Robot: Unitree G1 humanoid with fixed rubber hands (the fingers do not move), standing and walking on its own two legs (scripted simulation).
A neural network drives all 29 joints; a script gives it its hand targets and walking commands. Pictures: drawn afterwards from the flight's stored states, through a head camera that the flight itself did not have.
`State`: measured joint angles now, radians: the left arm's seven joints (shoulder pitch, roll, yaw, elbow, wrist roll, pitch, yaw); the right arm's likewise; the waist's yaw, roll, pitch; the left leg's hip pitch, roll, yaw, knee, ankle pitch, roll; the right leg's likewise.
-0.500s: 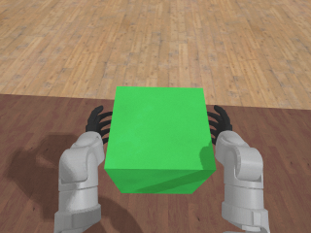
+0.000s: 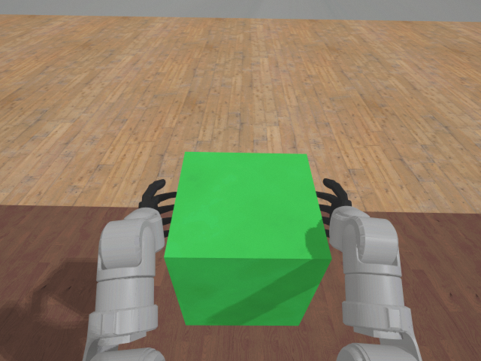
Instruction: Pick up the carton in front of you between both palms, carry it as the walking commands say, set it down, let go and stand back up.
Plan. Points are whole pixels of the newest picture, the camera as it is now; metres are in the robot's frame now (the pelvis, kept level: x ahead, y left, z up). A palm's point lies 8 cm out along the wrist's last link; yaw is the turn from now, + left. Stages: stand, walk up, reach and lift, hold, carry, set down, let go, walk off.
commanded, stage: carry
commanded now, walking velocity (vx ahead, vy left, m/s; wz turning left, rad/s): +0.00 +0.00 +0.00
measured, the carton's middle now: (244, 242) +0.33 +0.00 +0.05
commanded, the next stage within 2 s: none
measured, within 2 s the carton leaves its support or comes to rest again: neither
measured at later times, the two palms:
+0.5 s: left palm (147, 215) +0.34 +0.16 +0.12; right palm (330, 212) +0.34 -0.14 +0.12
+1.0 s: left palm (185, 159) +0.57 +0.13 +0.06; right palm (310, 158) +0.57 -0.17 +0.06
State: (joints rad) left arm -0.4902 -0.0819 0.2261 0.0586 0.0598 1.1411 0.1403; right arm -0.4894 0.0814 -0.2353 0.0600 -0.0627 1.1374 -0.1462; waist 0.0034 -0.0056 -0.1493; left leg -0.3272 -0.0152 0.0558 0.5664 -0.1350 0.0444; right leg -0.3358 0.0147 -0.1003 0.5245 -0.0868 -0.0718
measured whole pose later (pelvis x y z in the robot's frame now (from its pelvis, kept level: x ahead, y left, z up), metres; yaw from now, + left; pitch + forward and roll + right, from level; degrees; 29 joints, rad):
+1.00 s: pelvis +0.23 -0.01 -0.06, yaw +1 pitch +4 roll +1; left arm -0.49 -0.12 0.25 -0.08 0.09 1.09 0.14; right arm -0.54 0.04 -0.21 0.00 0.01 1.08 -0.16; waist -0.05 0.01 -0.06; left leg -0.23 -0.01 0.04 1.05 -0.52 0.04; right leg -0.50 0.03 -0.10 0.56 0.03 -0.09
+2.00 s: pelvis +0.83 +0.00 -0.12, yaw +1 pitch +5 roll +0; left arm -0.43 -0.09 0.22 -0.15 0.06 1.10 0.14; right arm -0.49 0.08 -0.19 -0.06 -0.01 1.07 -0.16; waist -0.08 -0.02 -0.09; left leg -0.10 -0.10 0.05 0.61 -0.44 0.11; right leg -0.57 0.02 -0.09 0.46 0.19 -0.08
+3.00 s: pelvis +1.44 +0.02 -0.19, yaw +0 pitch +6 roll -1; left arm -0.43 -0.10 0.22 -0.14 0.05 1.08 0.15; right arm -0.46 0.09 -0.21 -0.08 0.00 1.05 -0.16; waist -0.06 -0.01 -0.05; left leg -0.14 -0.07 0.06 0.46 -0.31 0.12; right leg -0.74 -0.04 -0.06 0.76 -0.04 -0.04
